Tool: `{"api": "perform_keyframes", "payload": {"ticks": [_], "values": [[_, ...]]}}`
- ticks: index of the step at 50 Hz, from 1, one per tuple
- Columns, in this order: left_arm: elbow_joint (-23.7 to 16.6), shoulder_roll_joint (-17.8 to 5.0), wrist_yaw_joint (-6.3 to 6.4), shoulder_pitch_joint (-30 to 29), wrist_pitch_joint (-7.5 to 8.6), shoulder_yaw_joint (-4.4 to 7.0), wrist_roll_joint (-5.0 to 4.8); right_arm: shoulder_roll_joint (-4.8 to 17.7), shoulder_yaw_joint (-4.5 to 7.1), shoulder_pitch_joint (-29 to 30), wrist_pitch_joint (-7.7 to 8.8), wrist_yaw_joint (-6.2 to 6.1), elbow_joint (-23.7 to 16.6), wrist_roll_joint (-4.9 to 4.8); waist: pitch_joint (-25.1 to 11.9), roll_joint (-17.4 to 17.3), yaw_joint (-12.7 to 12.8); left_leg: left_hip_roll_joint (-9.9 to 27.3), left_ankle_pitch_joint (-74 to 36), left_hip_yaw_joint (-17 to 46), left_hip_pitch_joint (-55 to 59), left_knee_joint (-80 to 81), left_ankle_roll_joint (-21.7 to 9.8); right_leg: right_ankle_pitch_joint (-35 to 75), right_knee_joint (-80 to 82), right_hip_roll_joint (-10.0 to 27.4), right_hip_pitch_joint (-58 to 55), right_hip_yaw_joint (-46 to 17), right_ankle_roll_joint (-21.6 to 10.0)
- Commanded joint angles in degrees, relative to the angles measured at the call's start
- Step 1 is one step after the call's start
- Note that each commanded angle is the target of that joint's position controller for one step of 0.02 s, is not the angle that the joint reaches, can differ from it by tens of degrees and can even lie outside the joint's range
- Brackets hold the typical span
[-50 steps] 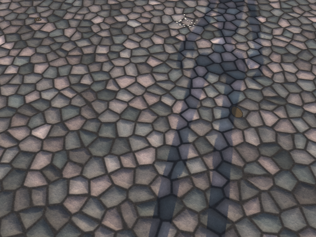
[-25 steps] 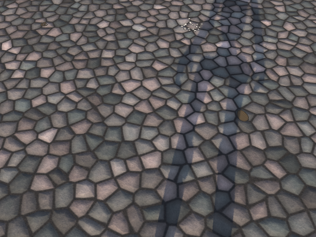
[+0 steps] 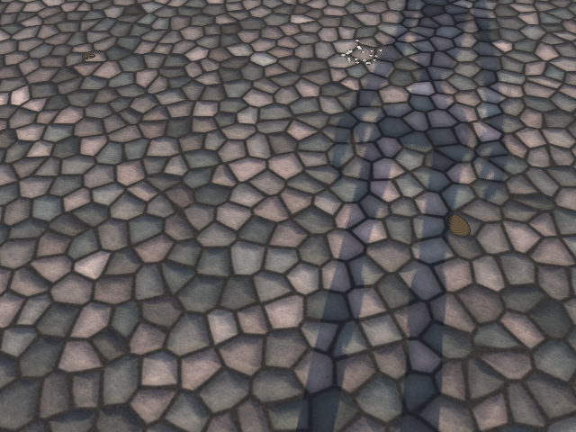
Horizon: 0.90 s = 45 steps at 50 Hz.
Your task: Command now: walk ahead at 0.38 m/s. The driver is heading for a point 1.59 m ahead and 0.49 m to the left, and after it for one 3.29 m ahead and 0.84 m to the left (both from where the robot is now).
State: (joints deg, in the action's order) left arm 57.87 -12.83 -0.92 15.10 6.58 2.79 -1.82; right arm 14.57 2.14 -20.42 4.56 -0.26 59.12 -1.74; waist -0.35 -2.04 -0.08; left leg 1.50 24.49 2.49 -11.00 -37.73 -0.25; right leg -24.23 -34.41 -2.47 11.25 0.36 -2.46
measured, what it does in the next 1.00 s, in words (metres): walks ahead: left foot, then right foot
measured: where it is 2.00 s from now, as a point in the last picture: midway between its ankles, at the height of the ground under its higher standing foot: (276, 244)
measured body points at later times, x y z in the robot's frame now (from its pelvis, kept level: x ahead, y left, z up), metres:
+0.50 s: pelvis +0.24 +0.05 +0.01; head +0.27 +0.05 +0.46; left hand +0.26 +0.31 -0.14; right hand +0.38 -0.22 -0.11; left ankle +0.33 +0.12 -0.72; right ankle +0.11 -0.10 -0.62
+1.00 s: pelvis +0.52 -0.02 +0.00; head +0.55 -0.03 +0.45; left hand +0.71 +0.23 -0.09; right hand +0.50 -0.29 -0.14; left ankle +0.35 +0.12 -0.67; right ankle +0.61 -0.12 -0.72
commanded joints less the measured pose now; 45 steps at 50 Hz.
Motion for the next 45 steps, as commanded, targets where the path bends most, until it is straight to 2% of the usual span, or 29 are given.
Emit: {"api": "perform_keyframes", "payload": {"ticks": [1,2,3,4,5,7,9,10,12,14,16,17,18,19,20,21,22,23,24,25,27,30,32,36,41,43,45], "values": [[5.05,-13.36,-0.42,22.42,0.04,3.51,0.49,4.72,0.72,11.76,3.2,0.5,-9.24,0.74,-2.71,21.52,9.32,-5.69,2.25,-3.05,-36.78,-30.58,-0.85,36.07,16.16,20.08,-33.25,-33.51,-12.98],[3.76,-7.79,-0.52,18.78,-0.09,1.55,1.37,5.91,0.79,13.03,3.56,0.9,-9.75,-0.49,1.04,11.58,7.59,-2.58,7.94,2.12,-42.99,-37.41,-2.42,36.28,15.15,22.42,-31.13,-33.39,-14.35],[2.8,-5.86,-0.39,16.9,-0.14,0.81,2.0,4.72,0.51,14.33,3.44,1.28,-10.24,-1.98,3.5,7.57,6.46,-0.95,6.18,2.76,-47.88,-42.06,-3.68,36.59,15.4,22.14,-31.0,-29.0,-14.45],[2.76,-5.64,-0.33,15.6,-0.3,0.27,1.71,3.65,0.18,15.82,3.34,1.51,-11.34,-1.86,6.05,4.22,5.24,1.5,2.82,1.42,-51.59,-40.8,-4.07,36.66,17.14,21.36,-29.7,-24.48,-13.38],[2.62,-4.47,-0.17,14.13,-0.69,-0.44,1.41,3.55,0.39,16.54,3.07,1.58,-11.78,-0.87,6.5,3.29,3.93,3.67,-0.87,0.33,-50.85,-37.2,-4.18,37.49,18.8,19.93,-27.43,-20.15,-11.14],[1.52,-3.68,0.56,11.18,-1.66,-1.13,1.45,2.03,-0.06,16.93,2.52,2.38,-13.12,0.17,7.0,5.22,2.05,4.38,-7.66,-3.12,-42.31,-28.33,-2.47,35.57,23.66,15.45,-17.66,-13.54,-8.68],[-0.24,-5.76,1.83,7.39,-1.88,-1.05,1.64,0.36,-1.01,20.87,2.15,2.83,-15.3,0.91,8.18,5.53,1.63,2.67,-18.12,-5.96,-30.18,-13.66,-0.16,33.18,27.51,11.07,-5.58,-6.98,-7.61],[-0.31,-7.5,2.35,8.06,-1.61,-0.68,1.54,-0.29,-1.38,23.43,1.96,2.75,-16.5,1.09,8.07,6.27,2.1,1.42,-22.53,-6.87,-23.44,-6.65,0.23,31.87,29.84,10.2,-1.47,-5.43,-7.33],[0.76,-10.28,2.73,11.06,-0.88,0.19,0.8,1.63,-0.99,26.09,1.38,2.37,-18.15,0.51,8.26,7.83,2.1,-0.13,-26.17,-6.41,-18.4,0.49,-0.19,30.97,32.6,12.41,-2.79,-6.01,-7.34],[1.3,-10.1,2.67,11.66,-0.72,0.57,0.17,4.29,-0.14,26.33,1.12,2.23,-18.92,0.06,8.05,7.86,0.88,-0.76,-27.4,-4.98,-17.63,6.12,-1.91,36.24,30.32,14.2,-9.11,-5.47,-6.28],[1.08,-10.88,2.5,11.08,-1.49,1.14,1.04,6.97,1.33,21.43,1.04,2.07,-17.83,0.03,2.81,9.32,-2.26,-2.76,-25.11,-5.31,-11.47,6.28,-3.88,53.73,21.89,15.46,-15.32,-4.64,-4.59],[0.76,-10.8,2.39,10.37,-2.34,1.25,1.76,8.6,2.45,14.38,0.73,1.83,-15.72,-0.12,-1.79,9.96,-5.8,-4.11,-22.49,-6.15,-4.24,5.03,-5.36,62.1,12.86,14.73,-16.19,-3.41,-3.6],[0.19,-10.03,2.25,9.96,-2.97,0.98,2.21,10.11,3.48,5.77,0.26,1.51,-13.03,-0.31,-6.32,9.34,-9.65,-3.7,-21.77,-6.07,6.86,5.41,-6.93,61.95,1.04,12.64,-11.75,-2.19,-2.25],[-1.24,-6.9,2.08,11.75,-3.15,-0.1,3.42,13.76,4.32,-3.1,-0.13,1.01,-11.12,0.48,-13.64,0.89,-10.82,7.78,-18.39,8.11,23.78,3.82,-10.35,41.01,-17.88,8.74,2.06,-0.98,-1.26],[-0.67,2.49,1.17,20.62,-2.01,-2.36,2.1,14.99,4.14,-5.03,0.21,2.05,-9.66,1.66,-22.85,-16.61,-4.88,20.44,-0.36,38.44,35.88,15.93,-19.96,-6.3,-37.68,-2.27,19.08,-5.14,0.99],[-0.99,-4.34,0.64,15.26,-0.46,-0.99,0.55,9.51,2.79,-1.77,0.61,2.34,-9.99,1.23,-15.97,-9.92,-6.28,18.2,7.09,42.96,29.39,23.33,-17.16,-7.43,-44.44,0.34,24.51,-10.02,-0.59],[-3.54,-7.96,0.49,8.41,0.33,0.05,-0.93,7.79,2.25,4.18,1.14,2.36,-10.79,0.96,-6.08,-5.94,-4.88,17.27,5.27,33.74,19.56,24.56,-14.89,-1.95,-45.01,3.24,28.14,-7.77,-1.63],[-4.45,-8.31,0.96,5.22,0.63,0.1,-0.65,7.27,1.98,9.18,1.65,2.52,-11.71,1.29,-2.4,0.72,-2.86,15.48,-2.06,26.65,10.12,26.08,-13.88,3.97,-42.06,6.47,25.24,-6.73,-1.86],[-4.65,-8.04,1.42,4.27,0.34,0.56,0.11,6.48,1.78,11.72,2.07,2.75,-11.91,2.01,-0.43,1.6,-0.93,13.46,-8.48,20.77,3.32,27.19,-13.29,7.11,-39.14,8.62,22.43,-6.12,-1.69],[-4.5,-7.1,1.61,6.0,-0.4,0.65,0.48,5.51,1.45,12.71,2.33,2.82,-11.62,2.63,-0.76,-0.42,1.15,11.65,-10.84,16.92,-0.34,28.69,-12.89,8.92,-37.21,10.32,18.83,-6.66,-1.62],[-4.54,-5.54,1.92,6.97,-1.72,0.65,0.67,4.82,1.22,11.96,2.54,2.89,-10.53,2.16,0.16,-1.7,2.36,10.26,-12.12,12.67,-4.05,31.15,-13.61,8.99,-33.38,11.23,17.49,-5.81,-0.81],[-7.3,-6.33,2.38,0.5,-2.48,0.99,1.52,7.5,1.76,8.55,2.55,1.73,-9.03,2.06,3.26,-0.61,1.44,10.43,-12.3,10.09,-4.71,33.9,-14.67,14.72,-25.47,12.44,24.04,-4.96,1.49],[-8.73,-6.47,2.32,-3.63,-2.22,1.15,1.91,8.52,1.99,5.92,2.2,0.85,-8.28,1.93,3.69,0.26,0.18,10.48,-14.25,8.92,-1.83,34.17,-14.42,21.02,-19.03,12.44,27.97,-4.76,2.72],[-10.82,-5.1,1.56,-11.24,-1.33,0.66,1.58,9.14,1.99,1.79,1.47,0.0,-7.01,1.21,3.94,0.18,-2.6,8.59,-18.52,3.84,1.49,33.31,-12.05,30.63,-5.27,10.06,26.53,-2.28,3.44],[-13.87,-4.94,-0.12,-19.03,-0.66,-0.09,0.73,9.56,2.21,-3.31,0.08,-0.05,-4.64,0.84,5.39,-0.14,-5.21,11.09,-20.87,3.14,9.99,29.51,-11.68,27.72,3.28,8.05,26.83,-1.14,2.77],[-14.84,-5.96,-0.82,-19.43,-0.25,0.03,0.57,10.1,2.54,-3.47,-0.55,-0.15,-4.31,0.72,5.06,-1.08,-4.39,12.94,-23.92,3.94,13.57,26.76,-11.0,23.29,5.47,7.44,25.87,-1.25,1.25],[-14.22,-8.05,-1.12,-15.11,0.11,0.81,0.51,11.03,2.86,-1.75,-1.12,-0.23,-4.74,0.67,2.44,-2.83,-1.23,13.24,-34.91,3.7,14.88,21.54,-9.72,19.41,7.15,5.43,18.49,0.34,-0.62]]}}
Velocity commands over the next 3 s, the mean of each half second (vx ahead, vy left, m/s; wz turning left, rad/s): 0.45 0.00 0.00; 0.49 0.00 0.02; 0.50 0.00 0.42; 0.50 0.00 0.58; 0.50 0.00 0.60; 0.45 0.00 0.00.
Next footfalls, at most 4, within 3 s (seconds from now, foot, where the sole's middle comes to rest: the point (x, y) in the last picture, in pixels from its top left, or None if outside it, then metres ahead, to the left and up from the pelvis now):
0.36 left None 0.37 0.12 -0.76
0.94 right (361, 375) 0.65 -0.12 -0.76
1.48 left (257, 283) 0.92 0.14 -0.76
1.98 right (282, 194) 1.26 0.07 -0.76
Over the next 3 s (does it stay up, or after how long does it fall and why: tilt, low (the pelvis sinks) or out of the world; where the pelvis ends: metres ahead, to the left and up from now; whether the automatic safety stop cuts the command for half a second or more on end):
stays up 1.44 0.48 0.00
